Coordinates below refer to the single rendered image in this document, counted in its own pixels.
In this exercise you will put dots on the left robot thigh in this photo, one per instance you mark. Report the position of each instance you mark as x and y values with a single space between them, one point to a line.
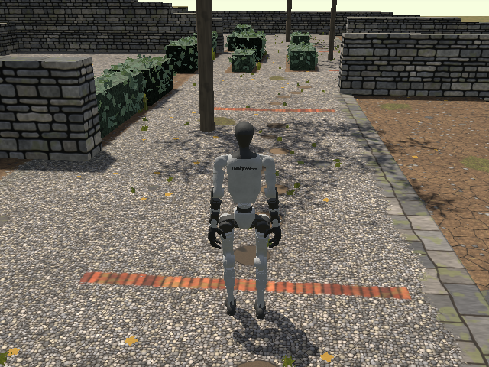
226 222

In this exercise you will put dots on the robot torso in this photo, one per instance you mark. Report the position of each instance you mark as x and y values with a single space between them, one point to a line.
244 185

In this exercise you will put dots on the left robot forearm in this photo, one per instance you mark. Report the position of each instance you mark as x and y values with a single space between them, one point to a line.
214 211

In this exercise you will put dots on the robot right hand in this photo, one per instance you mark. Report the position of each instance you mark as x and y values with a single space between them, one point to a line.
277 236

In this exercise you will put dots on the right robot upper arm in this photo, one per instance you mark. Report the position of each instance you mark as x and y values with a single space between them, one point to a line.
270 176

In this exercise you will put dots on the left robot upper arm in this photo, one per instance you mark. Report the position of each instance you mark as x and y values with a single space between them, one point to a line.
218 176

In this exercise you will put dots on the right robot forearm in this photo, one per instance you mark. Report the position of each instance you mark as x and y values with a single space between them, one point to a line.
274 210

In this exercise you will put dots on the robot left hand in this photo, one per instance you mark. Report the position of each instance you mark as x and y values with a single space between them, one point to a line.
211 236

